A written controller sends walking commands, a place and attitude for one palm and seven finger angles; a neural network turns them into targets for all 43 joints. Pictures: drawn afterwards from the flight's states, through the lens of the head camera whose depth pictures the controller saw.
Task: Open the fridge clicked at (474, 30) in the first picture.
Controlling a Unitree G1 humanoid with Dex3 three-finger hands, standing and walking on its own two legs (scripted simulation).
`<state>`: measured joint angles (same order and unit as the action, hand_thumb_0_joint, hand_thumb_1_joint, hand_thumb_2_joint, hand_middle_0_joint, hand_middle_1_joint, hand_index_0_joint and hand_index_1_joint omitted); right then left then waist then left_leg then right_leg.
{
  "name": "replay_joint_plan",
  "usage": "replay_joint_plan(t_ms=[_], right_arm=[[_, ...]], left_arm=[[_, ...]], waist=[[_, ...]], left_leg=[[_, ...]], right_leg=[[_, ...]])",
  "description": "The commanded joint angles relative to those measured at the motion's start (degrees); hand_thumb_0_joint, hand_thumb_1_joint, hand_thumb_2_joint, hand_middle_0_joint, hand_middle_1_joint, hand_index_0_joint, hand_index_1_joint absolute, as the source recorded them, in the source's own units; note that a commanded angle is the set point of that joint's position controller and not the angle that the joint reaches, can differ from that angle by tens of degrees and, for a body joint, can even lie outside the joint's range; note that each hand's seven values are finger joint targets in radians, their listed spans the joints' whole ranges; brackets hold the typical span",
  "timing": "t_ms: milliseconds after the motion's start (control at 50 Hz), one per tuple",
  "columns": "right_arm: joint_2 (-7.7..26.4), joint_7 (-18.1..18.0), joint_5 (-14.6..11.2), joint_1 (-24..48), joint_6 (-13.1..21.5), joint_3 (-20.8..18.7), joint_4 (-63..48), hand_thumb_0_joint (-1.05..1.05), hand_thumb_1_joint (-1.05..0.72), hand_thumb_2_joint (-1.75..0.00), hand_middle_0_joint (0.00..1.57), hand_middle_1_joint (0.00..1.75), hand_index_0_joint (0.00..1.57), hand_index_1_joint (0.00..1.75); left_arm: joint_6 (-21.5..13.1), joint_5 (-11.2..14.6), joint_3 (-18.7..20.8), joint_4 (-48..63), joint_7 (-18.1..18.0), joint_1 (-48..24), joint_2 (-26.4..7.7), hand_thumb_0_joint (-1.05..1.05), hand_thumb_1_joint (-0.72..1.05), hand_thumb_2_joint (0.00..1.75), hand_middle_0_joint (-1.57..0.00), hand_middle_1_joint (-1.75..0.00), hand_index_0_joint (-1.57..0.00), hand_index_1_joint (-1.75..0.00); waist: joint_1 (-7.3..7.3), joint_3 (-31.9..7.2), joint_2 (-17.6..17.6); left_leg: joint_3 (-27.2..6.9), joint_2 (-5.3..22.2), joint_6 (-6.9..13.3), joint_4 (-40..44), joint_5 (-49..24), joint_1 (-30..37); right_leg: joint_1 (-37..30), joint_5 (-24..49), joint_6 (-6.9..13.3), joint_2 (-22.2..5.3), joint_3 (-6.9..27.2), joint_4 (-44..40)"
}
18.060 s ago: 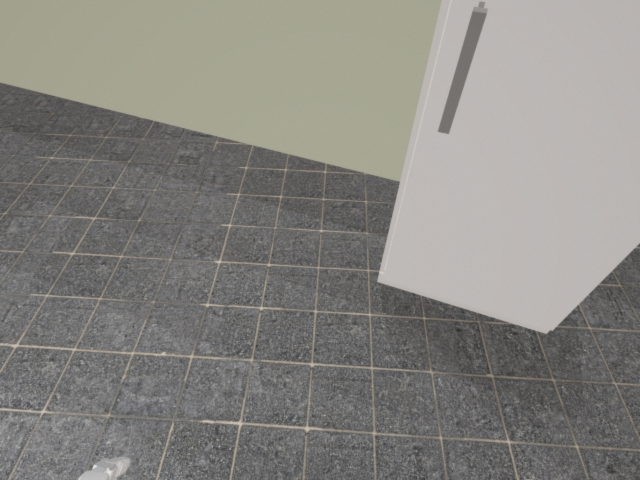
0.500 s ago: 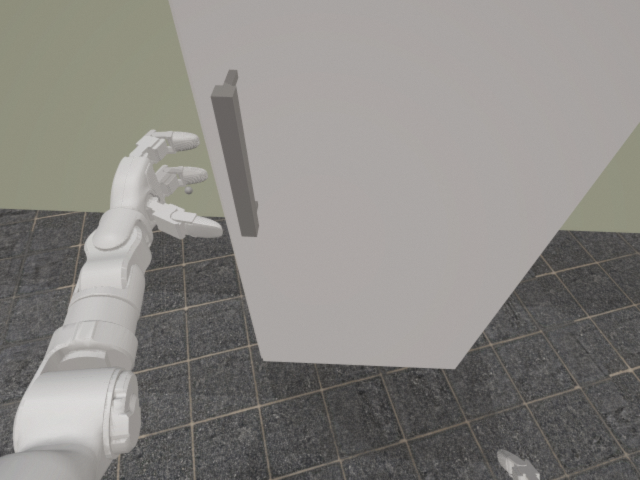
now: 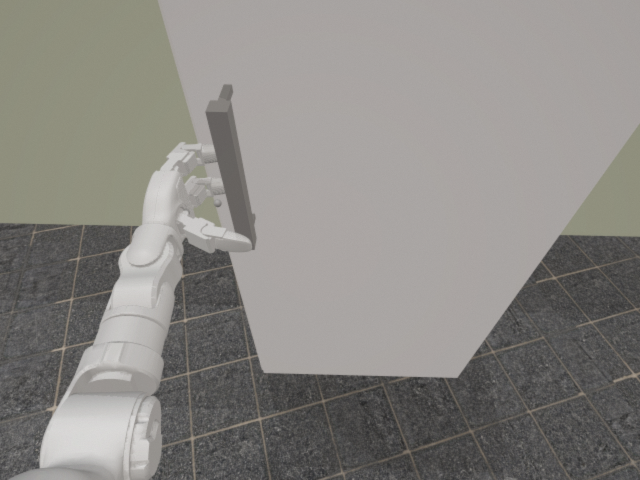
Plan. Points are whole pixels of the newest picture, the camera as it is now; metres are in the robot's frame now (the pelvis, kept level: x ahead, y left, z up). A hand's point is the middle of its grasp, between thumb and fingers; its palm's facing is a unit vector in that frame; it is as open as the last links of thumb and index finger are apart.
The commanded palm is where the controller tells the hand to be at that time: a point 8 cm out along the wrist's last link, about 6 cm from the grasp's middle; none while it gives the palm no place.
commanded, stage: feel for the door with the fingertips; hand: left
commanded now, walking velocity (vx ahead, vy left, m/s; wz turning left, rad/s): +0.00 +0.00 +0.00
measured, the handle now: (238, 176) +0.49 +0.12 +0.12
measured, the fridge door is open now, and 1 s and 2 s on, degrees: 0 0 0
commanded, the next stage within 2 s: slide the fingers in behind the handle in 0.50 s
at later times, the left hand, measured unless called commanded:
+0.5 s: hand (224, 190) +0.44 +0.13 +0.14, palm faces +0.02 -1.00 -0.02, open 14.0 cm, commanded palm +0.42 +0.19 +0.13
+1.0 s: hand (219, 193) +0.44 +0.14 +0.13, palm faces +0.02 -1.00 +0.00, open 13.7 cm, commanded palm +0.41 +0.19 +0.13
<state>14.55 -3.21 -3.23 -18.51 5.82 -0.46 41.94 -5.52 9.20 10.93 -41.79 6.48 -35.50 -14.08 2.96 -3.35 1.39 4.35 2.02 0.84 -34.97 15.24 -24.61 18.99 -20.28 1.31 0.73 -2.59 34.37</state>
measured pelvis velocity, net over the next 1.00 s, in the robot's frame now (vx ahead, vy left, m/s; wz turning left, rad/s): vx -0.02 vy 0.00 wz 0.00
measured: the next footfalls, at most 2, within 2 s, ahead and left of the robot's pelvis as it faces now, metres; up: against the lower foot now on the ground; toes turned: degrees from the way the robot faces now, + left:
none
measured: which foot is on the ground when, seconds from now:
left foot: down 0.00-1.00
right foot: down 0.00-1.00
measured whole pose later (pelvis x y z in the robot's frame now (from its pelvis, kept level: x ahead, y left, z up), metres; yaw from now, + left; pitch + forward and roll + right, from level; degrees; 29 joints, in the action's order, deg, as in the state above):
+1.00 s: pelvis -0.02 +0.00 +0.00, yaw +0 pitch +7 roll -1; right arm 14.7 -2.7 -2.7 -19.7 6.5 0.1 41.9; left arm -10.3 7.6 14.1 -56.2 6.1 -45.6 -17.6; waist 5.0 -3.3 1.2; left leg 3.9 2.7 0.6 -36.6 14.2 -29.4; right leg 23.9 -19.5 1.8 1.4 -2.9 36.5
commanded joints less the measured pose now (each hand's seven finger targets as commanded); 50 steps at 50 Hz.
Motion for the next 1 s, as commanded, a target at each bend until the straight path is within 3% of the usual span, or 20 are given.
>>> replay_joint_plan(t_ms=[0,20,80,120,220,320,440,520,580,660,700,720,780,840,880,940,980], right_arm=[[7.52,-0.6,0.21,1.82,2.2,-2.53,-6.68,0.0,-0.9,-0.9,0.2,0.3,0.2,0.3],[7.67,-0.63,0.34,2.05,2.02,-2.45,-6.92,0.0,-0.9,-0.9,0.2,0.3,0.2,0.3],[6.91,-0.52,0.37,3.11,2.05,-2.26,-7.36,0.0,-0.9,-0.9,0.2,0.3,0.2,0.3],[7.34,-0.77,0.53,2.75,1.92,-2.17,-6.93,0.0,-0.9,-0.9,0.2,0.3,0.2,0.3],[7.63,-1.41,0.33,3.07,1.38,-1.63,-6.28,0.0,-0.9,-0.9,0.2,0.3,0.2,0.3],[7.56,-1.34,0.33,2.3,1.7,-1.67,-6.07,0.0,-0.9,-0.9,0.2,0.3,0.2,0.3],[8.06,-1.13,0.23,0.48,2.21,-1.87,-4.99,0.0,-0.9,-0.9,0.2,0.3,0.2,0.3],[8.69,-1.09,0.5,-1.16,2.14,-2.01,-4.02,0.0,-0.9,-0.9,0.2,0.3,0.2,0.3],[8.34,-0.94,0.44,-1.51,2.43,-2.16,-3.75,0.0,-0.9,-0.9,0.2,0.3,0.2,0.3],[8.65,-0.76,0.37,-2.48,2.55,-2.25,-3.46,0.0,-0.9,-0.9,0.2,0.3,0.2,0.3],[8.93,-0.73,0.45,-2.92,2.59,-2.26,-3.4,0.0,-0.9,-0.9,0.2,0.3,0.2,0.3],[9.16,-0.77,0.65,-3.25,2.47,-2.45,-3.44,0.0,-0.9,-0.9,0.2,0.3,0.2,0.3],[8.37,-0.56,0.28,-2.26,2.72,-2.21,-4.54,0.0,-0.9,-0.9,0.2,0.3,0.2,0.3],[8.69,-0.52,0.42,-2.47,2.61,-2.33,-4.8,0.0,-0.9,-0.9,0.2,0.3,0.2,0.3],[8.54,-0.42,0.34,-2.17,2.81,-2.3,-5.13,0.0,-0.9,-0.9,0.2,0.3,0.2,0.3],[8.24,-0.22,0.41,-1.53,2.93,-2.35,-5.99,0.0,-0.9,-0.9,0.2,0.3,0.2,0.3],[8.24,-0.12,0.37,-1.28,3.06,-2.36,-6.19,0.0,-0.9,-0.9,0.2,0.3,0.2,0.3]], left_arm=[[-2.43,-0.82,3.16,13.39,-3.06,-26.0,-11.21,0.0,-0.5,0.3,-0.3,-1.2,-0.3,-1.2],[-2.62,-1.15,3.51,14.61,-3.67,-26.14,-11.93,0.0,-0.5,0.3,-0.3,-1.2,-0.3,-1.2],[-3.28,-1.45,1.44,16.42,-4.16,-26.28,-9.47,0.0,-0.5,0.3,-0.3,-1.2,-0.3,-1.2],[-3.39,-1.44,2.12,13.83,-4.18,-27.42,-10.5,0.0,-0.5,0.3,-0.3,-1.2,-0.3,-1.2],[-2.79,-1.21,2.37,6.83,-2.96,-32.38,-11.94,0.0,-0.5,0.3,-0.3,-1.2,-0.3,-1.2],[-4.62,-0.97,1.92,4.37,-1.39,-35.64,-12.32,0.0,-0.5,0.3,-0.3,-1.2,-0.3,-1.2],[-6.99,-0.23,2.19,0.4,-0.17,-39.2,-13.25,0.0,-0.5,0.3,-0.3,-1.2,-0.3,-1.2],[-7.66,-1.02,5.29,-3.2,-0.62,-41.36,-17.42,0.0,-0.5,0.3,-0.3,-1.2,-0.3,-1.2],[-8.06,-1.2,4.17,-4.11,-0.22,-42.67,-15.88,0.0,-0.5,0.3,-0.3,-1.2,-0.3,-1.2],[-7.82,-1.08,3.84,-6.42,0.1,-42.41,-15.57,0.0,-0.5,0.3,-0.3,-1.2,-0.3,-1.2],[-7.88,-0.98,4.99,-6.9,0.27,-42.65,-17.1,0.0,-0.5,0.3,-0.3,-1.2,-0.3,-1.2],[-8.16,-1.1,7.21,-7.15,0.12,-41.12,-19.33,0.0,-0.5,0.3,-0.3,-1.2,-0.3,-1.2],[-8.22,-0.87,3.84,-5.77,0.61,-39.38,-14.77,0.0,-0.5,0.3,-0.3,-1.2,-0.3,-1.2],[-8.22,-0.78,5.58,-4.78,0.04,-38.52,-16.5,0.0,-0.5,0.3,-0.3,-1.2,-0.3,-1.2],[-8.12,-0.63,5.37,-4.25,-0.2,-37.61,-15.94,0.0,-0.5,0.3,-0.3,-1.2,-0.3,-1.2],[-8.45,-1.05,4.54,-0.67,-0.78,-35.43,-14.61,0.0,-0.5,0.3,-0.3,-1.2,-0.3,-1.2],[-8.36,-0.98,4.05,1.07,-1.13,-35.32,-14.05,0.0,-0.5,0.3,-0.3,-1.2,-0.3,-1.2]], waist=[[-0.32,-16.63,-1.59],[-0.57,-17.09,-0.73],[-0.42,-18.01,0.43],[0.33,-16.15,-3.12],[1.64,-12.78,-4.78],[1.6,-16.56,-0.74],[2.58,-18.04,-2.68],[2.72,-17.6,-3.58],[3.16,-17.66,-1.56],[3.63,-16.29,-2.48],[3.57,-16.58,-3.38],[2.53,-17.73,-3.85],[2.53,-17.23,-1.46],[2.06,-17.76,-1.71],[2.11,-16.88,-2.76],[1.3,-18.43,-0.29],[1.58,-18.08,-1.22]], left_leg=[[-4.14,-1.18,0.36,2.53,-15.12,15.48],[-3.88,-1.34,0.48,2.5,-15.37,15.67],[-3.6,-1.38,0.35,2.43,-15.79,16.65],[-3.78,-1.42,0.62,2.36,-14.29,15.5],[-3.44,-1.9,0.85,3.01,-8.7,12.54],[-3.62,-2.27,0.83,1.86,-9.92,13.21],[-4.06,-2.27,0.88,1.41,-9.1,11.6],[-3.8,-2.41,1.12,1.02,-8.08,9.22],[-3.6,-2.42,1.12,0.6,-7.91,9.44],[-3.95,-2.27,1.13,0.53,-6.4,8.49],[-4.05,-2.24,1.15,0.6,-5.36,7.61],[-4.06,-2.23,1.18,0.64,-6.07,7.42],[-3.89,-2.22,0.96,0.96,-5.5,8.47],[-4.03,-1.97,0.99,0.97,-5.65,8.77],[-4.01,-1.9,1.0,1.19,-4.75,8.44],[-3.96,-1.76,0.87,1.18,-6.46,10.38],[-4.18,-1.55,0.81,1.14,-6.78,10.85]], right_leg=[[0.56,21.55,-0.62,1.41,1.09,-4.6],[-0.32,21.91,-0.61,1.26,1.31,-4.64],[-0.8,23.02,-0.55,1.2,1.59,-4.59],[-0.42,22.18,-0.83,1.3,1.6,-5.03],[0.97,18.18,-1.41,0.72,2.51,-6.63],[0.67,19.82,-1.15,0.48,3.1,-5.7],[1.24,19.78,-1.35,0.46,3.1,-5.07],[1.04,19.42,-1.73,0.23,3.78,-4.9],[2.53,19.16,-1.75,0.34,3.96,-5.0],[4.13,16.65,-1.68,0.58,3.67,-5.2],[4.11,15.14,-1.72,0.56,3.9,-5.39],[2.54,15.71,-1.61,0.53,3.81,-5.05],[3.79,14.57,-1.3,0.87,3.18,-4.97],[3.93,13.97,-1.23,1.04,2.91,-4.89],[4.26,12.81,-1.28,1.21,2.89,-5.17],[3.9,13.99,-0.93,1.39,2.43,-4.5],[4.19,14.1,-0.89,1.65,2.13,-4.38]])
